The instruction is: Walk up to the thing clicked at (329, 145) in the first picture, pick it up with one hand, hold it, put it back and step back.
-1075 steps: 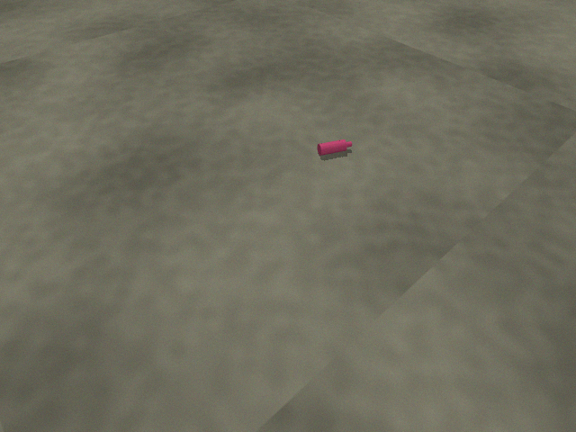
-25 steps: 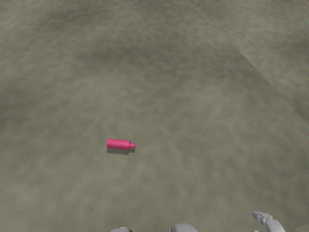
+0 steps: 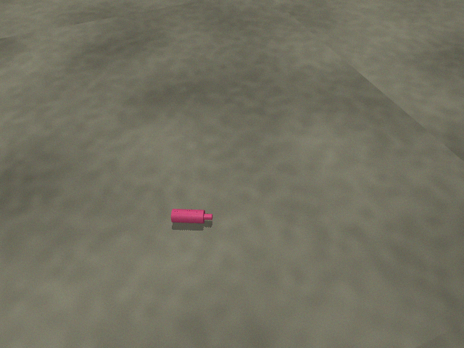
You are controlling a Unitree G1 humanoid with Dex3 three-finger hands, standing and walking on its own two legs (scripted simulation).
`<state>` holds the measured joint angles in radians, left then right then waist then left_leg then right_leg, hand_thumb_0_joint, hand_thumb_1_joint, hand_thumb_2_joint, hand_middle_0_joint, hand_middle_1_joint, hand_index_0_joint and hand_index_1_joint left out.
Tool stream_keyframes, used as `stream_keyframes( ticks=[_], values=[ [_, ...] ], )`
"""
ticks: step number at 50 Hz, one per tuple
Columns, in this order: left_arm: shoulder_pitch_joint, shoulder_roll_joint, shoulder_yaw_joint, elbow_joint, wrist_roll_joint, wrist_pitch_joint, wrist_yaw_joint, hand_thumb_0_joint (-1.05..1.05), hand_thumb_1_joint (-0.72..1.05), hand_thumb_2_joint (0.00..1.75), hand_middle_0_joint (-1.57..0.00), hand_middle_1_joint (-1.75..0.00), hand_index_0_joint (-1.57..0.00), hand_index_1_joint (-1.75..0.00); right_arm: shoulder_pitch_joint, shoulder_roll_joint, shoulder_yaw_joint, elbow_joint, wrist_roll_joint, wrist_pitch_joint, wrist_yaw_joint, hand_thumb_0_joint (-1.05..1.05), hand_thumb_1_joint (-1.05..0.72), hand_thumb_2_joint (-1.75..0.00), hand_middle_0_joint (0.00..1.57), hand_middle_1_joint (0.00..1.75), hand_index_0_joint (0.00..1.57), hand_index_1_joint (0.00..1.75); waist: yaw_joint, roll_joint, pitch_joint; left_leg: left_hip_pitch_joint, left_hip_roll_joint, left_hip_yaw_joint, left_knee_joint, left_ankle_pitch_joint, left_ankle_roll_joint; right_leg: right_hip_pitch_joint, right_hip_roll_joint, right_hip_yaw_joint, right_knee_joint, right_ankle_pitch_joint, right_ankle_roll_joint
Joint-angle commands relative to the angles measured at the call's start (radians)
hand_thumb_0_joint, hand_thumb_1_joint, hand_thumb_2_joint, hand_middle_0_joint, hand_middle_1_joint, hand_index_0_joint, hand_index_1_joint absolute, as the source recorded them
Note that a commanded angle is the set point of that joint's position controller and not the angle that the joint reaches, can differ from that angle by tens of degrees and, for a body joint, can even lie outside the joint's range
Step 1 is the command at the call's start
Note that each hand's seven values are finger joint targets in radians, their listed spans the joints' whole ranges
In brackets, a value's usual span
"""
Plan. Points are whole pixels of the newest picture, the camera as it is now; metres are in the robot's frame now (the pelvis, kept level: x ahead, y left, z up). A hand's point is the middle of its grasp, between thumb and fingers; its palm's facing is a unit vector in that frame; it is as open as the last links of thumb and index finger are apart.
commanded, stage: walk up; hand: left
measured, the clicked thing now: (192, 216) +0.78 +0.22 -0.73
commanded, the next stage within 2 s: stand in 1.04 s
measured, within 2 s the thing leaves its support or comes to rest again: neither
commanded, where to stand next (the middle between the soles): +0.36 +0.01 m, yaw -3 degrees
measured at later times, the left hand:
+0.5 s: hand out of the picture +0.09 +0.26 -0.14, palm faces +0.01 -0.93 -0.38, open 7.4 cm
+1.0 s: hand out of the picture +0.13 +0.26 -0.14, palm faces +0.00 -0.94 -0.34, open 7.3 cm
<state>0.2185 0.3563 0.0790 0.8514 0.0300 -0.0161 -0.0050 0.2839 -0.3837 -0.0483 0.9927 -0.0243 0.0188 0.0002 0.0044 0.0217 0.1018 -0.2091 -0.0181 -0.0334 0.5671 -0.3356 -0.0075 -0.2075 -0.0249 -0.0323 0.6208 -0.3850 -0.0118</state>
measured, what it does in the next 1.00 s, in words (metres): steps on the spot: right foot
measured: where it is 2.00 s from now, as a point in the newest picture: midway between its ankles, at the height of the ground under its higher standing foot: outside the picture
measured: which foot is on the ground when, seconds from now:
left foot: down 0.00-1.00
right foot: down 0.00-0.04, up 0.06-0.26, down 0.28-1.00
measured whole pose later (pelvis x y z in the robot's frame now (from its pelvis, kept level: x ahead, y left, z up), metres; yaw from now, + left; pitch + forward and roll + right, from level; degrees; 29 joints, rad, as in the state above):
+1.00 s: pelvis +0.02 +0.01 +0.01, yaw -1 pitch -2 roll +0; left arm 0.08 0.35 0.02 1.07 0.00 -0.02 0.00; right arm 0.06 -0.34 -0.03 1.07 -0.01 0.01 0.01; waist 0.01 0.00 0.07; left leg -0.11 0.01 0.00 0.43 -0.28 -0.01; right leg -0.18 -0.05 0.01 0.43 -0.21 0.05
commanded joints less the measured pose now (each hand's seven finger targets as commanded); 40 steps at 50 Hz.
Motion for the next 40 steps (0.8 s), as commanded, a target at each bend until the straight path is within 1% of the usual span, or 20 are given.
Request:
stream_keyframes(
  ticks=[1,2,3,6,10,12,13,14,15,16,17,20,21,23,25,26,27,30,34,40],
  values=[
    [-0.001,0.152,0.023,-0.090,-0.031,-0.006,0.012,0.00,0.90,0.90,-0.20,-0.30,-0.20,-0.30,0.045,-0.242,-0.076,-0.100,-0.013,-0.086,-0.021,0.00,-0.90,-0.90,0.20,0.30,0.20,0.30,-0.015,0.093,-0.214,0.261,0.249,-0.318,-0.217,0.511,0.123,-0.118,0.006,0.056,0.242,0.331,-0.015],
    [-0.048,0.174,0.036,-0.073,-0.033,0.006,0.017,0.00,0.90,0.90,-0.20,-0.30,-0.20,-0.30,0.010,-0.291,-0.078,-0.103,-0.004,-0.085,-0.020,0.00,-0.90,-0.90,0.20,0.30,0.20,0.30,-0.022,0.122,-0.151,0.156,0.365,-0.436,-0.214,0.401,0.262,-0.178,0.048,0.064,0.290,-0.190,-0.014],
    [-0.086,0.218,0.041,-0.069,-0.027,0.008,0.021,0.00,0.90,0.90,-0.20,-0.30,-0.20,-0.30,0.002,-0.311,-0.090,-0.101,-0.001,-0.082,-0.020,0.00,-0.90,-0.90,0.20,0.30,0.20,0.30,-0.036,0.130,-0.073,0.074,0.411,-0.477,-0.243,0.293,0.321,-0.193,-0.001,0.131,0.321,-0.245,-0.028],
    [-0.042,0.199,0.031,-0.048,-0.029,-0.002,0.006,0.00,0.90,0.90,-0.20,-0.30,-0.20,-0.30,-0.069,-0.229,-0.061,-0.131,-0.007,-0.076,-0.018,0.00,-0.90,-0.90,0.20,0.30,0.20,0.30,0.005,0.144,-0.014,0.099,0.260,-0.226,-0.220,0.348,0.219,-0.237,-0.005,0.105,0.243,-0.150,-0.028],
    [-0.051,0.181,0.025,-0.010,-0.028,-0.022,0.003,0.00,0.90,0.90,-0.20,-0.30,-0.20,-0.30,-0.077,-0.219,-0.052,-0.130,-0.001,-0.061,-0.015,0.00,-0.90,-0.90,0.20,0.30,0.20,0.30,-0.014,0.175,-0.042,0.039,0.189,-0.107,-0.134,0.509,0.164,-0.070,0.029,-0.003,0.001,0.035,-0.004],
    [0.020,0.172,0.024,0.035,-0.026,-0.033,0.015,0.00,0.90,0.90,-0.20,-0.30,-0.20,-0.30,-0.124,-0.209,-0.046,-0.145,0.014,-0.043,-0.011,0.00,-0.90,-0.90,0.20,0.30,0.20,0.30,0.026,0.167,-0.085,-0.024,0.164,-0.055,-0.025,0.442,0.125,0.079,0.050,-0.037,-0.180,0.226,-0.005],
    [0.046,0.198,0.032,0.055,-0.022,-0.039,0.022,0.00,0.90,0.90,-0.20,-0.30,-0.20,-0.30,-0.131,-0.178,-0.036,-0.149,0.023,-0.036,-0.011,0.00,-0.90,-0.90,0.20,0.30,0.20,0.30,0.037,0.111,-0.109,-0.085,0.132,-0.037,0.028,0.343,0.090,0.169,0.037,0.005,-0.201,0.299,-0.011],
    [0.057,0.239,0.042,0.061,-0.015,-0.043,0.028,0.00,0.90,0.90,-0.20,-0.30,-0.20,-0.30,-0.139,-0.149,-0.024,-0.160,0.029,-0.032,-0.011,0.00,-0.90,-0.90,0.20,0.30,0.20,0.30,0.041,0.034,-0.138,-0.184,0.101,-0.032,0.080,0.192,0.060,0.249,-0.036,0.126,-0.187,0.347,-0.036],
    [0.048,0.286,0.049,0.058,-0.007,-0.050,0.030,0.00,0.90,0.90,-0.20,-0.30,-0.20,-0.30,-0.121,-0.113,-0.015,-0.165,0.031,-0.026,-0.011,0.00,-0.90,-0.90,0.20,0.30,0.20,0.30,0.027,-0.101,-0.145,-0.240,0.034,-0.020,0.177,-0.030,0.024,0.215,-0.217,0.382,-0.278,0.250,-0.102],
    [-0.040,0.333,0.050,0.030,-0.010,-0.048,0.027,0.00,0.90,0.90,-0.20,-0.30,-0.20,-0.30,-0.097,-0.145,-0.028,-0.143,0.023,-0.011,-0.015,0.00,-0.90,-0.90,0.20,0.30,0.20,0.30,0.018,-0.128,-0.126,-0.147,0.023,-0.033,0.307,-0.246,0.017,0.012,-0.359,0.512,-0.367,0.034,-0.221],
    [-0.118,0.336,0.048,0.007,-0.003,-0.045,0.027,0.00,0.90,0.90,-0.20,-0.30,-0.20,-0.30,-0.073,-0.177,-0.042,-0.115,0.014,-0.007,-0.013,0.00,-0.90,-0.90,0.20,0.30,0.20,0.30,-0.006,-0.130,-0.061,-0.087,0.056,-0.051,0.340,-0.252,0.006,-0.110,-0.375,0.539,-0.363,-0.015,-0.263],
    [-0.168,0.267,0.032,0.019,-0.005,-0.045,0.023,0.00,0.90,0.90,-0.20,-0.30,-0.20,-0.30,-0.068,-0.170,-0.037,-0.078,0.018,-0.022,0.000,0.00,-0.90,-0.90,0.20,0.30,0.20,0.30,-0.031,-0.148,-0.029,-0.067,0.064,-0.027,0.152,-0.163,0.025,-0.125,-0.244,0.324,-0.309,0.022,-0.158],
    [-0.167,0.268,0.032,0.032,-0.005,-0.042,0.020,0.00,0.90,0.90,-0.20,-0.30,-0.20,-0.30,-0.059,-0.159,-0.036,-0.065,0.012,-0.025,0.003,0.00,-0.90,-0.90,0.20,0.30,0.20,0.30,-0.027,-0.177,-0.031,-0.033,0.059,0.000,0.085,-0.116,0.025,-0.137,-0.214,0.284,-0.292,0.013,-0.132],
    [-0.156,0.261,0.025,0.042,-0.011,-0.034,0.014,0.00,0.90,0.90,-0.20,-0.30,-0.20,-0.30,-0.043,-0.151,-0.033,-0.053,0.003,-0.034,0.003,0.00,-0.90,-0.90,0.20,0.30,0.20,0.30,-0.037,-0.185,-0.071,0.045,0.047,0.008,-0.115,0.027,0.027,-0.115,-0.167,0.219,-0.220,0.147,-0.086],
    [-0.139,0.200,0.007,0.048,-0.028,-0.028,0.010,0.00,0.90,0.90,-0.20,-0.30,-0.20,-0.30,-0.071,-0.195,-0.043,-0.050,-0.010,-0.046,-0.003,0.00,-0.90,-0.90,0.20,0.30,0.20,0.30,-0.013,-0.075,-0.112,0.079,0.157,-0.153,-0.219,0.147,0.058,-0.117,-0.084,0.141,-0.111,0.217,-0.024],
    [-0.125,0.179,0.003,0.060,-0.035,-0.027,0.008,0.00,0.90,0.90,-0.20,-0.30,-0.20,-0.30,-0.141,-0.220,-0.045,-0.063,-0.005,-0.050,-0.002,0.00,-0.90,-0.90,0.20,0.30,0.20,0.30,0.018,-0.032,-0.115,0.010,0.202,-0.201,-0.237,0.110,0.085,-0.058,-0.030,0.091,-0.110,0.147,-0.003],
    [-0.126,0.193,0.009,0.086,-0.036,-0.026,0.009,0.00,0.90,0.90,-0.20,-0.30,-0.20,-0.30,-0.190,-0.228,-0.040,-0.059,0.002,-0.048,0.002,0.00,-0.90,-0.90,0.20,0.30,0.20,0.30,0.036,-0.023,-0.084,-0.092,0.203,-0.177,-0.226,0.035,0.099,0.025,-0.016,0.069,-0.131,0.065,0.001],
    [-0.117,0.219,0.011,0.107,-0.029,-0.037,0.012,0.00,0.90,0.90,-0.20,-0.30,-0.20,-0.30,-0.188,-0.187,-0.025,-0.041,0.005,-0.048,0.002,0.00,-0.90,-0.90,0.20,0.30,0.20,0.30,0.017,-0.024,-0.122,-0.056,0.127,-0.069,-0.179,0.137,0.055,0.102,-0.079,0.124,-0.168,0.292,-0.028],
    [-0.127,0.208,-0.002,0.124,-0.038,-0.034,0.017,0.00,0.90,0.90,-0.20,-0.30,-0.20,-0.30,-0.194,-0.187,-0.023,-0.010,0.009,-0.048,-0.001,0.00,-0.90,-0.90,0.20,0.30,0.20,0.30,0.016,0.044,-0.134,0.010,0.144,-0.074,-0.192,0.336,0.050,0.095,-0.071,0.078,-0.160,0.391,-0.019],
    [-0.134,0.213,-0.012,0.147,-0.037,-0.027,0.021,0.00,0.90,0.90,-0.20,-0.30,-0.20,-0.30,-0.204,-0.181,-0.027,0.002,0.017,-0.041,-0.006,0.00,-0.90,-0.90,0.20,0.30,0.20,0.30,0.009,0.023,-0.166,0.080,0.137,-0.037,-0.175,0.464,0.041,0.118,-0.083,0.071,-0.174,0.478,-0.015]
  ],
)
